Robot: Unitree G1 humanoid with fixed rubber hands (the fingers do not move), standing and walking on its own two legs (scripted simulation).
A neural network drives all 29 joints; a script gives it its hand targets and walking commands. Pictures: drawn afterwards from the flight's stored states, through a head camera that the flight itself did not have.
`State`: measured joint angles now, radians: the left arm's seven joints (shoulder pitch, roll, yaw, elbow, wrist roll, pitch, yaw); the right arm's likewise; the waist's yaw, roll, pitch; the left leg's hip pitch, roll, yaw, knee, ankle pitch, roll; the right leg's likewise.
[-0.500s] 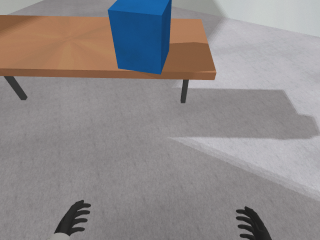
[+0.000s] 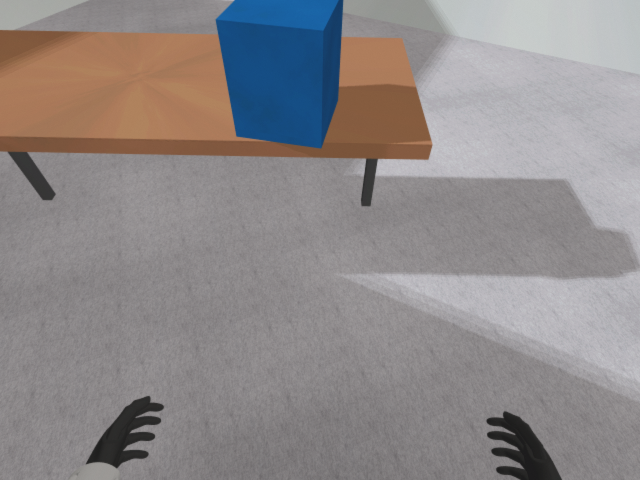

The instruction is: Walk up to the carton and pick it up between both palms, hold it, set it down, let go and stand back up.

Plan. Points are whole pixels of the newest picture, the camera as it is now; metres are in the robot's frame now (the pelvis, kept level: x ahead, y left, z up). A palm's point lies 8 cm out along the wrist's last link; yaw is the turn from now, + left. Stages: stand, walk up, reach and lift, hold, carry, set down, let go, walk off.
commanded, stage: stand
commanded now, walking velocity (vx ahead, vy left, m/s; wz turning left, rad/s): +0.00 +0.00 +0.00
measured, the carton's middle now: (287, 66) +0.90 +0.12 +0.06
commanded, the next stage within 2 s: none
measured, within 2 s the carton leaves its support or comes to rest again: neither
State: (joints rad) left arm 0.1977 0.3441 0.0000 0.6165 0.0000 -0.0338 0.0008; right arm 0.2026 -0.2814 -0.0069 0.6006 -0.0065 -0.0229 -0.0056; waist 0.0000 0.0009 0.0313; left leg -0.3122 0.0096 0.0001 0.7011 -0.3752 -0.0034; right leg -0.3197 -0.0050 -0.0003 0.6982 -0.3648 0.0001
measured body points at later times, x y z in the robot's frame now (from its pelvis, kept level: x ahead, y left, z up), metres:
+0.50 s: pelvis -0.01 +0.00 +0.00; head +0.00 +0.00 +0.45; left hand +0.15 +0.28 -0.08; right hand +0.16 -0.26 -0.08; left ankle +0.00 +0.12 -0.72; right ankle +0.00 -0.12 -0.72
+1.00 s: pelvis -0.02 +0.00 +0.00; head -0.02 +0.00 +0.45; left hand +0.14 +0.29 -0.08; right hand +0.15 -0.26 -0.08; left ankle +0.00 +0.12 -0.72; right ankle +0.00 -0.12 -0.72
